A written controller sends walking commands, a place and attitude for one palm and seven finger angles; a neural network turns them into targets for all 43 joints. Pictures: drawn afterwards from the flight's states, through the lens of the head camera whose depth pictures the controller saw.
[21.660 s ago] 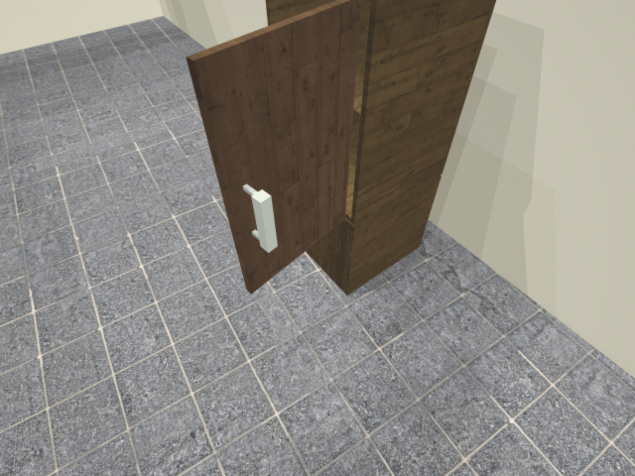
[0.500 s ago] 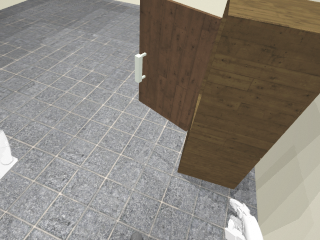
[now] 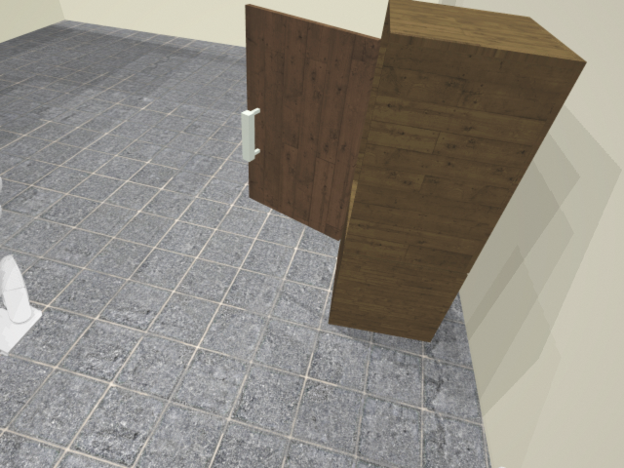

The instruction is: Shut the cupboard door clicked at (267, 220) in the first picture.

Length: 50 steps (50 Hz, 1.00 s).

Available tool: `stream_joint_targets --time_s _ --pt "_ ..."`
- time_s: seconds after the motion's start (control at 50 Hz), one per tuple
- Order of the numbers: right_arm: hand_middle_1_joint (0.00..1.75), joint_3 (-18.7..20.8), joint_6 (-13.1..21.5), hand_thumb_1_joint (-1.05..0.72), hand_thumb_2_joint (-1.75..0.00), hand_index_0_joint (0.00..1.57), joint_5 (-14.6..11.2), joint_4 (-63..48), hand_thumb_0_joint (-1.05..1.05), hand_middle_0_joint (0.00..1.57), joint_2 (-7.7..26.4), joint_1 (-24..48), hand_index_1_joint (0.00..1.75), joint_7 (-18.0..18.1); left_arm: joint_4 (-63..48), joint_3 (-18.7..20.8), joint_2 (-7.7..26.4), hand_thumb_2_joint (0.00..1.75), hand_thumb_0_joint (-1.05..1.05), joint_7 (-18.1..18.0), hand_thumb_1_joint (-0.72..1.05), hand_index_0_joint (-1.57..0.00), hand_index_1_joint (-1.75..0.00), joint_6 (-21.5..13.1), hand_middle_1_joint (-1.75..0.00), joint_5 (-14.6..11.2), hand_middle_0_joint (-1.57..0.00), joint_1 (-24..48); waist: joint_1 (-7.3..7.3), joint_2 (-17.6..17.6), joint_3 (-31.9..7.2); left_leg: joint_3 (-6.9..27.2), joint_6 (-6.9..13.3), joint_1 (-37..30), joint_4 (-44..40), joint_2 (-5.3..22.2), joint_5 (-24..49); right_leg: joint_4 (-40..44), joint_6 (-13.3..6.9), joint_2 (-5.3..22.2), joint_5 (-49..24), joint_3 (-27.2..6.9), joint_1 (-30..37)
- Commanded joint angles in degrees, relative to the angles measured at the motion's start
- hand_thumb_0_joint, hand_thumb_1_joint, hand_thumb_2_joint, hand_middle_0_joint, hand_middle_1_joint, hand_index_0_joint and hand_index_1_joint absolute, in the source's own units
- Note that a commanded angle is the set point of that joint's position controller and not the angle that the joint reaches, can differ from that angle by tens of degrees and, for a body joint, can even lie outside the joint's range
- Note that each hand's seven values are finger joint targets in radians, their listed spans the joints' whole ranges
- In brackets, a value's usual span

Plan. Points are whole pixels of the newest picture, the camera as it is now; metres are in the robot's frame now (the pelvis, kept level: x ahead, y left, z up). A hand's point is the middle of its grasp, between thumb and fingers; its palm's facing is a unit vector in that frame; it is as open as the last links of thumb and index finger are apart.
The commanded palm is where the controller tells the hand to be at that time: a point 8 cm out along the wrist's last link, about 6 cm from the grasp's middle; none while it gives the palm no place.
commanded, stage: stop stepping back and stand still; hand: left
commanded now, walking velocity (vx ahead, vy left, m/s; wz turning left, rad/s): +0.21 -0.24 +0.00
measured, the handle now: (252, 134) +1.01 +0.26 -0.07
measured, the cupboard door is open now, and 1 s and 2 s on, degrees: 67 67 67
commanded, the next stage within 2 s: let the arm hang, fingers relaxed in 1.22 s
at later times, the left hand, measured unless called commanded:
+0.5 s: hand out of the picture +0.11 +0.27 +0.19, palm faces +0.55 -0.73 -0.40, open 7.4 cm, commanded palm +0.06 +0.30 +0.19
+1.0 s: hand (28, 343) +0.17 +0.28 +0.17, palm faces +0.46 -0.75 -0.46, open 7.4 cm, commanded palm +0.10 +0.31 +0.19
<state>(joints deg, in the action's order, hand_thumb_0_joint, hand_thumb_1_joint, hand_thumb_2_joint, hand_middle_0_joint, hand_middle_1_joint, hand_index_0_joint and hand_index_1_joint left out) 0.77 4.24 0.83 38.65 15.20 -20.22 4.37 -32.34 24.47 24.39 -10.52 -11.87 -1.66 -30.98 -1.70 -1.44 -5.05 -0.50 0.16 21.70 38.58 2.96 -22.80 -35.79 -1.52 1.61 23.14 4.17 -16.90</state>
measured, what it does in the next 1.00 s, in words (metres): steps on the spot: right foot, then left foot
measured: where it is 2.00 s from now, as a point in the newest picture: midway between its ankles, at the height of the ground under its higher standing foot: outside the picture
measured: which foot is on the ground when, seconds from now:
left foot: down 0.00-0.24, up 0.26-0.56, down 0.58-1.00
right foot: down 0.00-0.00, up 0.02-0.24, down 0.26-1.00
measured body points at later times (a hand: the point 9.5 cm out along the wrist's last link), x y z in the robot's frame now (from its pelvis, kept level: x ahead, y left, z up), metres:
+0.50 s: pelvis -0.07 -0.01 +0.01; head -0.10 -0.02 +0.46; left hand +0.08 +0.30 +0.21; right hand +0.07 -0.26 -0.08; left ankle -0.04 +0.14 -0.68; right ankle -0.06 -0.09 -0.72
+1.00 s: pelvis -0.02 +0.01 +0.01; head -0.01 +0.01 +0.46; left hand +0.13 +0.32 +0.19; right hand +0.14 -0.21 -0.09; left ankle -0.04 +0.13 -0.72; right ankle -0.05 -0.08 -0.72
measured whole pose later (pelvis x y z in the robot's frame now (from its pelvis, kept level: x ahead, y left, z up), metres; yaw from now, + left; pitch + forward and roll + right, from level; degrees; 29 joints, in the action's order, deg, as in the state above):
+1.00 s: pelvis -0.02 +0.01 +0.01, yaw +2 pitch +0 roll +0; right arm -1.1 2.7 -0.5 36.8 10.9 -12.4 3.9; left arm -26.8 22.9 22.7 -9.8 -9.9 -2.2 -31.8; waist -0.2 -0.2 0.3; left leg -3.0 -0.6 14.1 31.0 2.0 -17.3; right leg -30.4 -2.2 -0.9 19.0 3.9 -11.9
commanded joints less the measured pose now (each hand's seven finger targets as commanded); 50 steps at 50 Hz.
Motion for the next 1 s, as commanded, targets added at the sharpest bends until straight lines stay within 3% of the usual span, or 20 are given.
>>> stream_joint_targets --time_s 0.0,0.06,0.1,0.16,0.2,0.22,0.24,0.26,0.32,0.44,0.5,0.52,0.56,0.58,0.62,0.68,0.74,0.82,0.88,0.98 --pt "0.30 2.07 5.15 -0.90 -0.90 0.20 -1.05 -9.92 0.00 0.20 5.93 10.49 0.30 1.52 -2.10 3.70 9.91 0.90 0.00 -1.06 0.90 -0.20 -0.30 -1.59 -0.30 0.39 -0.20 15.52 3.86 19.63 8.65 32.53 9.39 -1.92 -31.75 17.05 -27.63 -25.83 1.25 -4.27 6.44 -2.23 -16.41" --pt "0.30 2.03 4.33 -0.90 -0.90 0.20 -0.80 -10.60 0.00 0.20 4.16 14.05 0.30 -0.78 -8.74 5.53 10.14 0.90 0.00 0.94 0.90 -0.20 -0.30 -1.09 -0.30 -0.14 -0.20 4.85 1.79 11.07 5.28 25.11 6.27 7.59 -33.25 15.34 -27.97 -29.86 0.66 -3.17 0.08 -3.43 -9.01" --pt "0.30 1.63 3.40 -0.90 -0.90 0.20 -0.59 -11.16 0.00 0.20 3.61 14.37 0.30 -1.60 -13.13 5.29 9.42 0.90 0.00 0.81 0.90 -0.20 -0.30 -0.97 -0.30 -0.49 -0.20 0.17 1.37 14.38 3.54 14.03 4.36 12.17 -32.70 12.44 -23.95 -19.88 -0.03 -4.75 0.00 0.98 1.31" --pt "0.30 0.99 1.88 -0.90 -0.90 0.20 0.48 -11.75 0.00 0.20 2.86 13.83 0.30 -1.03 -14.13 7.86 12.14 0.90 0.00 0.04 0.90 -0.20 -0.30 -0.49 -0.30 -0.54 -0.20 -1.72 1.70 19.17 1.38 7.59 2.36 16.33 -26.21 9.62 -20.98 -1.48 -1.51 -7.04 5.97 4.24 16.58" --pt "0.30 1.25 0.76 -0.90 -0.90 0.20 0.12 -10.97 0.00 0.20 1.57 12.47 0.30 -0.89 -11.79 9.14 12.69 0.90 0.00 -0.32 0.90 -0.20 -0.30 0.72 -0.30 -0.26 -0.20 -0.92 1.16 4.49 1.41 -0.92 0.17 22.06 -1.09 1.70 -13.21 14.16 -5.95 1.13 9.46 -7.10 21.09" --pt "0.30 1.46 0.38 -0.90 -0.90 0.20 -0.34 -11.01 0.00 0.20 1.04 12.18 0.30 -1.00 -10.05 11.60 15.36 0.90 0.00 -0.71 0.90 -0.20 -0.30 0.89 -0.30 -0.19 -0.20 -0.41 1.28 -9.11 2.76 -2.48 -0.62 26.53 18.65 -2.54 -6.89 26.66 -11.65 16.41 19.80 -33.32 15.02" --pt "0.30 1.61 1.18 -0.90 -0.90 0.20 0.62 -9.01 0.00 0.20 3.11 11.62 0.30 -0.63 -11.47 12.07 16.19 0.90 0.00 -0.32 0.90 -0.20 -0.30 -0.69 -0.30 -1.20 -0.20 6.09 2.88 -4.43 6.48 0.79 -1.37 24.74 27.40 -0.96 -0.66 27.37 -13.12 19.50 9.11 -31.01 6.16" --pt "0.30 1.68 1.73 -0.90 -0.90 0.20 0.74 -8.37 0.00 0.20 1.67 10.67 0.30 -0.26 -6.83 12.30 15.40 0.90 0.00 -0.76 0.90 -0.20 -0.30 -1.84 -0.30 -0.79 -0.20 6.55 3.63 -3.05 2.09 2.04 -1.46 21.57 29.01 1.12 -0.69 26.80 -13.13 19.61 18.60 -30.89 4.77" --pt "0.30 2.23 0.93 -0.90 -0.90 0.20 -0.69 -8.93 0.00 0.20 3.24 11.80 0.30 0.33 -0.15 5.95 9.86 0.90 0.00 0.37 0.90 -0.20 -0.30 -0.65 -0.30 -0.51 -0.20 7.05 3.21 -2.74 9.57 1.58 -1.26 17.42 26.31 2.56 4.89 27.84 -10.29 15.90 25.01 -25.85 -7.82" --pt "0.30 1.32 3.62 -0.90 -0.90 0.20 -0.18 -9.36 0.00 0.20 2.53 12.51 0.30 2.14 -2.42 2.23 9.22 0.90 0.00 -1.03 0.90 -0.20 -0.30 -1.65 -0.30 0.75 -0.20 12.47 1.61 -7.56 5.65 -6.10 0.55 1.56 3.67 0.30 1.90 24.02 -8.07 12.80 18.24 -14.77 -4.58" --pt "0.30 1.63 4.49 -0.90 -0.90 0.20 0.02 -9.95 0.00 0.20 2.86 11.75 0.30 2.43 -7.57 4.02 10.30 0.90 0.00 -2.18 0.90 -0.20 -0.30 -1.91 -0.30 0.42 -0.20 10.85 1.88 -3.29 2.31 -8.27 0.96 -7.69 -10.25 -1.60 3.43 17.15 -6.32 9.16 12.17 -11.34 -0.50" --pt "0.30 2.07 4.74 -0.90 -0.90 0.20 -0.61 -10.32 0.00 0.20 3.64 11.05 0.30 2.57 -8.97 5.13 11.20 0.90 0.00 -2.33 0.90 -0.20 -0.30 -2.03 -0.30 -0.07 -0.20 9.42 2.34 0.06 1.36 -5.55 1.60 -10.85 -14.96 0.12 4.15 10.97 -4.64 7.56 5.49 -9.52 0.30" --pt "0.30 2.48 4.19 -0.90 -0.90 0.20 -0.96 -11.71 0.00 0.20 5.66 11.53 0.30 2.03 -12.31 6.50 11.26 0.90 0.00 -2.17 0.90 -0.20 -0.30 -2.58 -0.30 -0.28 -0.20 7.72 2.08 14.48 0.32 13.02 6.48 -17.32 -18.87 12.33 15.22 -5.31 0.49 -0.88 -4.42 -2.06 -7.59" --pt "0.30 1.96 4.08 -0.90 -0.90 0.20 -0.88 -10.62 0.00 0.20 3.96 11.56 0.30 1.55 -8.56 7.41 11.43 0.90 0.00 -1.61 0.90 -0.20 -0.30 -2.52 -0.30 -0.55 -0.20 4.78 2.37 15.44 0.79 14.64 7.21 -15.09 -21.32 14.91 13.47 -6.12 1.62 -1.20 2.43 -1.09 -9.15" --pt "0.30 1.69 4.25 -0.90 -0.90 0.20 -0.56 -10.32 0.00 0.20 3.55 11.86 0.30 1.15 -9.70 9.07 12.32 0.90 0.00 -1.08 0.90 -0.20 -0.30 -1.85 -0.30 -0.20 -0.20 3.79 2.47 17.41 4.60 10.90 6.77 -6.05 -21.41 13.99 8.85 -2.57 1.65 -0.87 -0.20 -1.00 -2.84" --pt "0.30 1.47 4.23 -0.90 -0.90 0.20 -1.51 -10.79 0.00 0.20 3.55 11.54 0.30 0.05 -7.00 8.29 10.16 0.90 0.00 -0.75 0.90 -0.20 -0.30 -1.63 -0.30 -0.47 -0.20 0.45 2.20 8.56 3.97 0.18 2.21 2.11 -13.51 7.30 7.47 9.41 1.18 -0.69 -11.43 -2.84 9.77" --pt "0.30 1.90 3.00 -0.90 -0.90 0.20 -2.00 -10.97 0.00 0.20 2.39 10.80 0.30 -1.02 -4.76 7.61 10.01 0.90 0.00 -0.99 0.90 -0.20 -0.30 -1.16 -0.30 -1.13 -0.20 -1.95 2.85 -6.42 0.28 -3.43 -1.33 5.40 3.81 -0.68 2.55 16.44 -5.80 12.62 -24.86 -23.34 12.03" --pt "0.30 0.74 2.17 -0.90 -0.90 0.20 -1.42 -10.49 0.00 0.20 1.94 11.76 0.30 -0.64 -5.79 7.42 10.17 0.90 0.00 -1.56 0.90 -0.20 -0.30 -1.88 -0.30 -0.63 -0.20 1.33 3.01 -2.99 -1.89 -1.06 -0.59 1.02 -5.90 0.08 4.41 8.60 -5.37 11.40 -41.00 -14.18 15.48" --pt "0.30 1.51 1.67 -0.90 -0.90 0.20 -1.49 -11.23 0.00 0.20 3.19 13.01 0.30 0.27 -7.40 7.00 10.44 0.90 0.00 -1.18 0.90 -0.20 -0.30 -2.09 -0.30 -1.04 -0.20 1.66 1.93 2.54 -2.79 2.93 1.54 -12.02 -13.53 5.04 26.32 6.90 0.91 3.10 -25.84 -7.21 7.17" --pt "0.30 0.82 2.12 -0.90 -0.90 0.20 -1.58 -11.23 0.00 0.20 2.87 12.67 0.30 0.43 -8.23 6.16 9.88 0.90 0.00 -0.64 0.90 -0.20 -0.30 -2.19 -0.30 -0.39 -0.20 3.76 2.22 7.50 -0.50 3.21 1.55 -7.53 -13.86 5.47 28.11 8.50 1.13 1.16 -26.38 -5.13 10.36"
